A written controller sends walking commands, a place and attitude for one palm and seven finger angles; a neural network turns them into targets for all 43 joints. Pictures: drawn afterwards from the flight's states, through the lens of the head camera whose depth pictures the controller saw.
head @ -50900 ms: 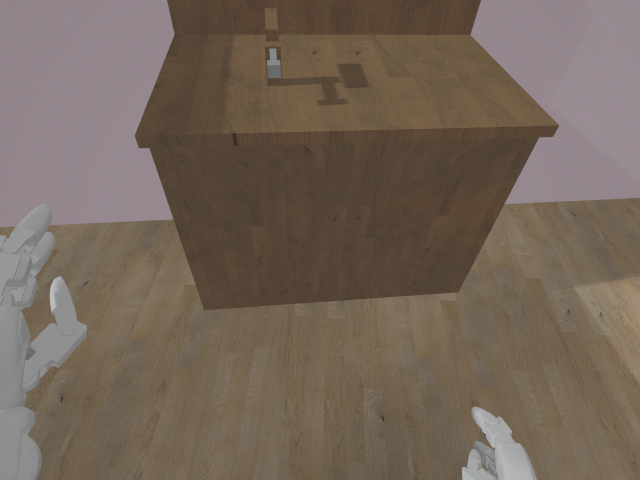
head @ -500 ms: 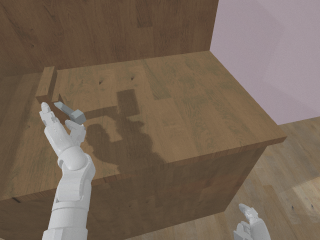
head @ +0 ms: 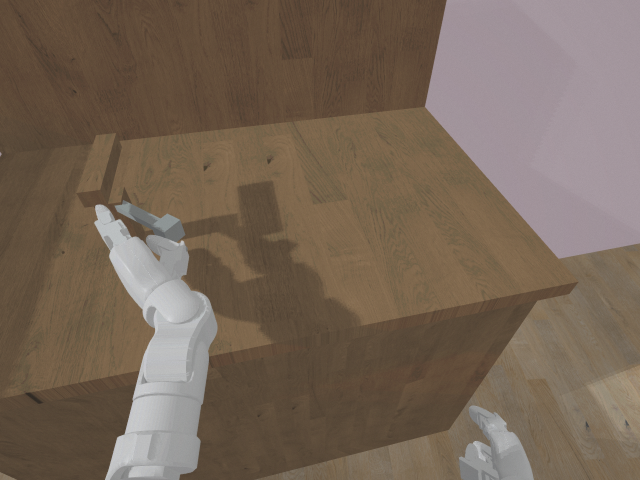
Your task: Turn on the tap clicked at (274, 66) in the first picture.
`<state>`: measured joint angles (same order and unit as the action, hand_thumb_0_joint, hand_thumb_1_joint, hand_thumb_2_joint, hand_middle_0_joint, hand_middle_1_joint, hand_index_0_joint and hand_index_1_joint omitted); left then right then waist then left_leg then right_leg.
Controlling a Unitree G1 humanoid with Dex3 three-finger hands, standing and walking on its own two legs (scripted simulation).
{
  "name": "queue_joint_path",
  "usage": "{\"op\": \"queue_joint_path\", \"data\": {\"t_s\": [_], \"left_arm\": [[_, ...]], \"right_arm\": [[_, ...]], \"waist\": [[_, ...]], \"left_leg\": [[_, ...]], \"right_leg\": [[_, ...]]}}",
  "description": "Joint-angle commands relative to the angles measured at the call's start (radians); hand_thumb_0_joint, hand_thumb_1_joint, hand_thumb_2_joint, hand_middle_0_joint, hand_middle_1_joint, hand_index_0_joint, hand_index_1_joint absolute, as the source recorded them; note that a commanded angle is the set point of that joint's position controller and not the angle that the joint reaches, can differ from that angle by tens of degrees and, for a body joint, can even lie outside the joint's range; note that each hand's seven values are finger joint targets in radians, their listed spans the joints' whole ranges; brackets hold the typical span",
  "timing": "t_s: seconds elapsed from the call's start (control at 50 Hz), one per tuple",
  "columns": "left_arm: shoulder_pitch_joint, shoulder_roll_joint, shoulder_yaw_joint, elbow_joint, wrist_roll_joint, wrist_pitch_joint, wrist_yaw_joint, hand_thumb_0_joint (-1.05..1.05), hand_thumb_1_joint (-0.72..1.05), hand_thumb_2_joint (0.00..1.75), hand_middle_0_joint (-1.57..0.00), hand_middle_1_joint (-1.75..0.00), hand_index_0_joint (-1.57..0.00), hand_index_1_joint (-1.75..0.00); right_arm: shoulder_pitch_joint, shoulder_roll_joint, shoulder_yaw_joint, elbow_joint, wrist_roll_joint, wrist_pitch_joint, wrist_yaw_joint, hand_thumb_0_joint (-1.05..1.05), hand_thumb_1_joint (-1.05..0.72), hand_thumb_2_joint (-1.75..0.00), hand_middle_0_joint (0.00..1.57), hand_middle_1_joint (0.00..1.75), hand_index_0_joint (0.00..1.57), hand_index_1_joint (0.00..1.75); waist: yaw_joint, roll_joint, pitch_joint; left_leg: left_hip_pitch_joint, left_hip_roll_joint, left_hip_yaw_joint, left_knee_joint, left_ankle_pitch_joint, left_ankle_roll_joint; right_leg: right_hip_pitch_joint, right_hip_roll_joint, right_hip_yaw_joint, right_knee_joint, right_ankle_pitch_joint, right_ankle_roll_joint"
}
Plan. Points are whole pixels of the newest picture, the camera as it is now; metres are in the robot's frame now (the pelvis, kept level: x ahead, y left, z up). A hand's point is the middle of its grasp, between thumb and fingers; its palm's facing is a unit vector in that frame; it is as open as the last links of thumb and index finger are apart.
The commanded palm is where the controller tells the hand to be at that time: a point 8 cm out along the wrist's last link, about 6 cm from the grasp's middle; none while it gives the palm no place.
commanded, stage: push the lever round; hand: left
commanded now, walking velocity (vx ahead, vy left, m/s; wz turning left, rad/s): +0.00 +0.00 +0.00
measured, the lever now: (168, 230) +0.38 +0.26 +0.12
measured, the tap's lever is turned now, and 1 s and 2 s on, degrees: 46 59 60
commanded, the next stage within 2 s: none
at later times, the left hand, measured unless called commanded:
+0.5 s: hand (198, 236) +0.37 +0.21 +0.12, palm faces +0.86 -0.51 -0.06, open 8.4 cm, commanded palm +0.34 +0.21 +0.11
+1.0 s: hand (200, 234) +0.37 +0.21 +0.12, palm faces +0.87 -0.49 -0.04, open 8.5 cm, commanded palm +0.36 +0.21 +0.11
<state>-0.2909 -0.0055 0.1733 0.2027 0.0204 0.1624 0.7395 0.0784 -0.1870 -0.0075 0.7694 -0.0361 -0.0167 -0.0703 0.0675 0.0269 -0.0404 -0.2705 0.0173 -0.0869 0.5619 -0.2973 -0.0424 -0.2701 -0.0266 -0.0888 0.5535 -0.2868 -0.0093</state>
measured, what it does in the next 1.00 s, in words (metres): stands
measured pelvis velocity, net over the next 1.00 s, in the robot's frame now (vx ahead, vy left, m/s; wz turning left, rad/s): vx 0.00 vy -0.02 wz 0.01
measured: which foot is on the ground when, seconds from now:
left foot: down 0.00-1.00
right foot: down 0.00-1.00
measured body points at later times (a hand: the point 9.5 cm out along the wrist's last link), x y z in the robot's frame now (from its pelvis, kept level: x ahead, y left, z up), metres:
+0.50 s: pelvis +0.00 -0.01 +0.00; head +0.00 -0.02 +0.45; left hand +0.32 +0.23 +0.13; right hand +0.19 -0.22 -0.11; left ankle +0.00 +0.15 -0.73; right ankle +0.00 -0.11 -0.73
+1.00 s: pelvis +0.00 -0.02 +0.00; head +0.00 -0.03 +0.45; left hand +0.32 +0.23 +0.12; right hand +0.18 -0.25 -0.12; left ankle +0.00 +0.15 -0.73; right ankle +0.00 -0.11 -0.73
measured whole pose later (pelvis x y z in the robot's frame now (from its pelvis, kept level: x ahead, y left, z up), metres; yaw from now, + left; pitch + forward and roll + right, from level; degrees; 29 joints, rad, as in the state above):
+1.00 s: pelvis +0.00 -0.02 +0.00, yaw +1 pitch +2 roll +0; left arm -0.50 -0.02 0.24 0.47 0.07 0.07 0.92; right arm 0.09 -0.19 -0.03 0.83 -0.04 0.01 -0.06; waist 0.05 0.02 -0.05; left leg -0.32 0.04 -0.11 0.57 -0.30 -0.06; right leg -0.33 -0.01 -0.11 0.59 -0.30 -0.04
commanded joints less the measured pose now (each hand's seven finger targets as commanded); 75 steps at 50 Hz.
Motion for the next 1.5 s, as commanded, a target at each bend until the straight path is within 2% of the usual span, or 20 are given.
{"op": "queue_joint_path", "data": {"t_s": [0.0,0.22,0.28,0.36,0.42,0.46,0.48,0.5,0.58,0.64,0.68,0.72,0.78,0.8,0.88,0.9,0.98,1.0,1.12,1.48], "left_arm": [[-0.466,0.056,-0.081,-0.177,0.034,-0.049,0.000,0.00,0.90,0.90,-0.15,-0.15,-0.15,-0.15],[-0.574,0.032,-0.082,-0.056,0.059,-0.039,0.059,0.00,0.90,0.90,-0.15,-0.15,-0.15,-0.15],[-0.594,0.072,-0.039,-0.029,0.066,-0.044,0.078,0.00,0.90,0.90,-0.15,-0.15,-0.15,-0.15],[-0.653,0.019,-0.089,0.006,0.076,-0.045,0.091,0.00,0.90,0.90,-0.15,-0.15,-0.15,-0.15],[-0.669,0.047,-0.063,0.021,0.077,-0.053,0.100,0.00,0.90,0.90,-0.15,-0.15,-0.15,-0.15],[-0.685,0.035,-0.077,0.035,0.080,-0.058,0.098,0.00,0.90,0.90,-0.15,-0.15,-0.15,-0.15],[-0.669,0.078,-0.030,0.051,0.082,-0.062,0.102,0.00,0.90,0.90,-0.15,-0.15,-0.15,-0.15],[-0.687,0.043,-0.070,0.036,0.082,-0.068,0.098,0.00,0.90,0.90,-0.15,-0.15,-0.15,-0.15],[-0.698,0.073,-0.048,0.058,0.086,-0.082,0.095,0.00,0.90,0.90,-0.15,-0.15,-0.15,-0.15],[-0.738,0.037,-0.094,0.049,0.087,-0.096,0.093,0.00,0.90,0.90,-0.15,-0.15,-0.15,-0.15],[-0.720,0.078,-0.051,0.051,0.085,-0.100,0.094,0.00,0.90,0.90,-0.15,-0.15,-0.15,-0.15],[-0.737,0.047,-0.091,0.058,0.084,-0.102,0.086,0.00,0.90,0.90,-0.15,-0.15,-0.15,-0.15],[-0.721,0.119,-0.022,0.072,0.079,-0.109,0.088,0.00,0.90,0.90,-0.15,-0.15,-0.15,-0.15],[-0.739,0.080,-0.067,0.057,0.079,-0.112,0.082,0.00,0.90,0.90,-0.15,-0.15,-0.15,-0.15],[-0.721,0.136,-0.017,0.099,0.076,-0.114,0.079,0.00,0.90,0.90,-0.15,-0.15,-0.15,-0.15],[-0.748,0.102,-0.056,0.078,0.074,-0.120,0.075,0.00,0.90,0.90,-0.15,-0.15,-0.15,-0.15],[-0.750,0.133,-0.028,0.103,0.074,-0.130,0.076,0.00,0.90,0.90,-0.15,-0.15,-0.15,-0.15],[-0.775,0.103,-0.068,0.086,0.077,-0.135,0.073,0.00,0.90,0.90,-0.15,-0.15,-0.15,-0.15],[-0.788,0.094,-0.077,0.114,0.077,-0.141,0.076,0.00,0.90,0.90,-0.15,-0.15,-0.15,-0.15],[-0.817,0.169,-0.013,0.157,0.078,-0.173,0.077,0.00,0.90,0.90,-0.15,-0.15,-0.15,-0.15]], "right_arm": [[-0.156,-0.104,-0.032,-0.140,0.002,-0.047,-0.005,0.00,-0.90,-0.90,0.20,0.30,0.20,0.30],[-0.149,-0.101,-0.040,-0.111,-0.006,-0.037,0.007,0.00,-0.90,-0.90,0.20,0.30,0.20,0.30],[-0.142,-0.107,-0.045,-0.099,-0.010,-0.035,0.005,0.00,-0.90,-0.90,0.20,0.30,0.20,0.30],[-0.140,-0.102,-0.043,-0.094,-0.012,-0.035,0.014,0.00,-0.90,-0.90,0.20,0.30,0.20,0.30],[-0.137,-0.105,-0.044,-0.090,-0.012,-0.031,0.014,0.00,-0.90,-0.90,0.20,0.30,0.20,0.30],[-0.134,-0.104,-0.044,-0.088,-0.012,-0.030,0.015,0.00,-0.90,-0.90,0.20,0.30,0.20,0.30],[-0.128,-0.109,-0.048,-0.080,-0.013,-0.026,0.012,0.00,-0.90,-0.90,0.20,0.30,0.20,0.30],[-0.132,-0.106,-0.045,-0.091,-0.013,-0.028,0.015,0.00,-0.90,-0.90,0.20,0.30,0.20,0.30],[-0.129,-0.109,-0.049,-0.082,-0.011,-0.025,0.010,0.00,-0.90,-0.90,0.20,0.30,0.20,0.30],[-0.123,-0.107,-0.047,-0.085,-0.011,-0.030,0.011,0.00,-0.90,-0.90,0.20,0.30,0.20,0.30],[-0.117,-0.111,-0.050,-0.081,-0.013,-0.028,0.008,0.00,-0.90,-0.90,0.20,0.30,0.20,0.30],[-0.123,-0.107,-0.046,-0.086,-0.008,-0.027,0.009,0.00,-0.90,-0.90,0.20,0.30,0.20,0.30],[-0.114,-0.116,-0.050,-0.077,-0.009,-0.023,0.002,0.00,-0.90,-0.90,0.20,0.30,0.20,0.30],[-0.119,-0.111,-0.046,-0.087,-0.006,-0.023,0.004,0.00,-0.90,-0.90,0.20,0.30,0.20,0.30],[-0.116,-0.116,-0.048,-0.074,-0.004,-0.015,-0.003,0.00,-0.90,-0.90,0.20,0.30,0.20,0.30],[-0.117,-0.113,-0.043,-0.083,-0.003,-0.017,-0.001,0.00,-0.90,-0.90,0.20,0.30,0.20,0.30],[-0.114,-0.118,-0.047,-0.074,-0.003,-0.016,-0.005,0.00,-0.90,-0.90,0.20,0.30,0.20,0.30],[-0.117,-0.116,-0.044,-0.082,-0.001,-0.018,-0.003,0.00,-0.90,-0.90,0.20,0.30,0.20,0.30],[-0.110,-0.116,-0.045,-0.076,-0.001,-0.022,-0.002,0.00,-0.90,-0.90,0.20,0.30,0.20,0.30],[-0.087,-0.126,-0.046,-0.069,0.000,-0.019,-0.002,0.00,-0.90,-0.90,0.20,0.30,0.20,0.30]], "waist": [[-0.044,-0.032,-0.206],[-0.052,-0.055,-0.231],[-0.050,-0.071,-0.241],[-0.062,-0.064,-0.236],[-0.063,-0.080,-0.250],[-0.069,-0.072,-0.239],[-0.060,-0.079,-0.240],[-0.068,-0.071,-0.251],[-0.069,-0.067,-0.239],[-0.082,-0.065,-0.251],[-0.074,-0.072,-0.259],[-0.083,-0.069,-0.246],[-0.077,-0.088,-0.257],[-0.084,-0.074,-0.259],[-0.081,-0.066,-0.230],[-0.090,-0.065,-0.232],[-0.087,-0.077,-0.229],[-0.095,-0.056,-0.238],[-0.100,-0.075,-0.240],[-0.100,-0.070,-0.253]], "left_leg": [[0.038,-0.023,0.068,-0.072,0.168,0.033],[0.017,-0.021,0.073,-0.060,0.143,0.033],[0.008,-0.020,0.071,-0.061,0.138,0.035],[0.007,-0.022,0.077,-0.054,0.124,0.036],[0.005,-0.020,0.078,-0.051,0.126,0.040],[0.002,-0.022,0.082,-0.049,0.112,0.042],[-0.008,-0.020,0.076,-0.054,0.104,0.041],[0.001,-0.022,0.082,-0.049,0.119,0.044],[-0.007,-0.020,0.079,-0.051,0.089,0.045],[0.005,-0.021,0.083,-0.047,0.092,0.047],[0.002,-0.020,0.078,-0.047,0.106,0.047],[0.000,-0.022,0.083,-0.044,0.094,0.049],[-0.007,-0.021,0.081,-0.046,0.093,0.051],[0.002,-0.023,0.084,-0.044,0.104,0.052],[-0.015,-0.021,0.083,-0.050,0.076,0.051],[-0.005,-0.022,0.086,-0.047,0.079,0.054],[-0.013,-0.019,0.079,-0.053,0.067,0.053],[-0.003,-0.023,0.084,-0.050,0.070,0.054],[-0.011,-0.022,0.081,-0.044,0.060,0.053],[-0.033,-0.021,0.078,-0.041,0.057,0.056]], "right_leg": [[0.057,-0.003,0.017,-0.097,0.110,-0.021],[0.039,-0.008,0.018,-0.094,0.092,-0.019],[0.045,-0.005,0.020,-0.097,0.086,-0.020],[0.024,-0.008,0.019,-0.094,0.079,-0.019],[0.030,-0.009,0.021,-0.096,0.080,-0.017],[0.022,-0.011,0.024,-0.102,0.072,-0.015],[0.030,-0.008,0.023,-0.100,0.063,-0.017],[0.028,-0.011,0.026,-0.097,0.078,-0.015],[0.019,-0.010,0.029,-0.102,0.052,-0.016],[0.010,-0.011,0.032,-0.099,0.059,-0.015],[0.024,-0.009,0.030,-0.097,0.073,-0.015],[0.012,-0.013,0.034,-0.101,0.064,-0.013],[0.028,-0.012,0.038,-0.108,0.059,-0.011],[0.025,-0.014,0.041,-0.102,0.074,-0.011],[0.022,-0.014,0.044,-0.117,0.043,-0.010],[0.014,-0.015,0.045,-0.114,0.046,-0.009],[0.013,-0.012,0.042,-0.115,0.032,-0.011],[0.006,-0.014,0.045,-0.109,0.038,-0.011],[-0.008,-0.012,0.043,-0.105,0.029,-0.010],[-0.010,-0.010,0.051,-0.100,0.024,-0.009]]}}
